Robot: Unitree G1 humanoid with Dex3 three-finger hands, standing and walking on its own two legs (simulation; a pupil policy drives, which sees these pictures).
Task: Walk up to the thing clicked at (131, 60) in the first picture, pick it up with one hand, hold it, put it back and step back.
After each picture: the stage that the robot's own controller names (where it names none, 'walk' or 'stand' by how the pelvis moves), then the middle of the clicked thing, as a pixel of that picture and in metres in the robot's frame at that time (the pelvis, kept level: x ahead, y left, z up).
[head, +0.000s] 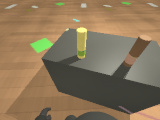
stand; (134, 52) +0.54 -0.28 +0.12
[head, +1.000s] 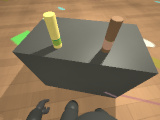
sink last; (110, 37) +0.58 -0.06 +0.15
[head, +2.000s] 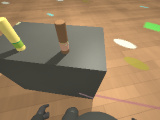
stand; (63, 38) +0.54 +0.26 +0.15
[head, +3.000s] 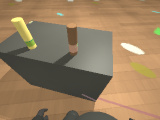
stand; (72, 41) +0.55 +0.20 +0.12
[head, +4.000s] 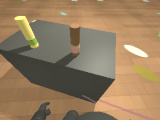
stand; (75, 41) +0.55 +0.18 +0.13
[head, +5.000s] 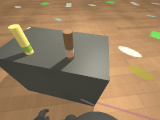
stand; (69, 46) +0.53 +0.22 +0.12
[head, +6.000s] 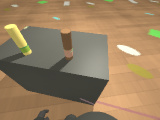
stand; (67, 46) +0.52 +0.22 +0.12
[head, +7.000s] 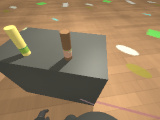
rise first; (66, 46) +0.52 +0.23 +0.12
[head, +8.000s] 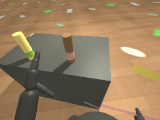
rise first; (69, 49) +0.51 +0.24 +0.12
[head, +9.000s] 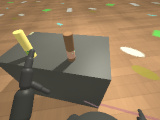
go down; (70, 48) +0.52 +0.24 +0.12
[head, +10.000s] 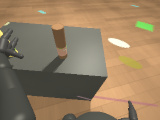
go down; (60, 43) +0.51 +0.22 +0.13
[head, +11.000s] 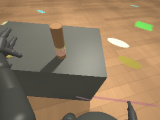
approach; (59, 43) +0.50 +0.23 +0.14
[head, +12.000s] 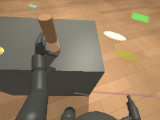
close in; (51, 37) +0.50 +0.25 +0.17
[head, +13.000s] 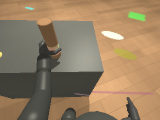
lift; (51, 41) +0.48 +0.24 +0.17
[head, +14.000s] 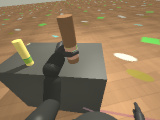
lift; (69, 42) +0.35 +0.14 +0.33
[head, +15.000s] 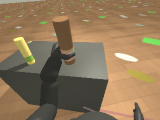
hold; (66, 44) +0.33 +0.16 +0.32
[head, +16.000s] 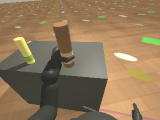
hold; (65, 47) +0.34 +0.17 +0.29
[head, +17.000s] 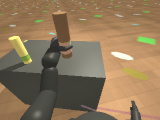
crouch; (64, 37) +0.40 +0.18 +0.32
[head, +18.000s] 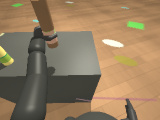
lower; (47, 26) +0.50 +0.24 +0.29
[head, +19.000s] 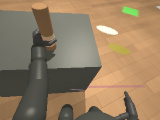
lower; (46, 31) +0.53 +0.24 +0.18
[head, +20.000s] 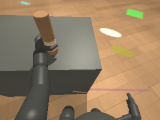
lower; (48, 36) +0.50 +0.24 +0.17
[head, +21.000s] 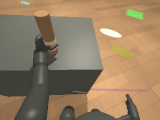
lower; (48, 36) +0.50 +0.25 +0.17
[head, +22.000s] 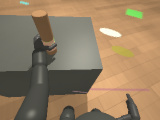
lower; (47, 36) +0.50 +0.25 +0.17
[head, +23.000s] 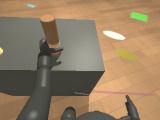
open; (52, 39) +0.49 +0.24 +0.17
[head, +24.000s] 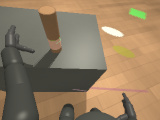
sink last; (52, 34) +0.49 +0.23 +0.17
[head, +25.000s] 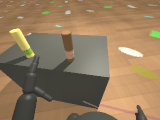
sink last; (68, 47) +0.51 +0.24 +0.15
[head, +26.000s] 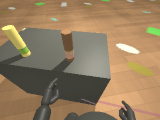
stand; (68, 47) +0.49 +0.23 +0.13
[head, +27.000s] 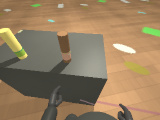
stand; (65, 48) +0.49 +0.24 +0.12
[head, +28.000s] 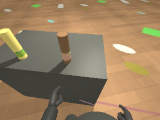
stand; (65, 49) +0.48 +0.24 +0.12
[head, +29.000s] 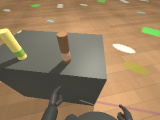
stand; (64, 49) +0.48 +0.24 +0.12
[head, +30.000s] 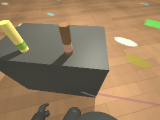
walk; (66, 40) +0.54 +0.22 +0.13
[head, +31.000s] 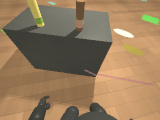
walk; (79, 16) +0.83 +0.18 +0.14
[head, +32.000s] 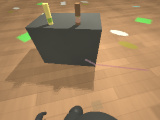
stand; (77, 14) +1.17 +0.31 +0.14
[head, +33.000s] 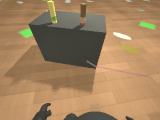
stand; (82, 15) +1.16 +0.21 +0.12
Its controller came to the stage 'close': yes
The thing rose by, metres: 0.21
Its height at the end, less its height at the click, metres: +0.00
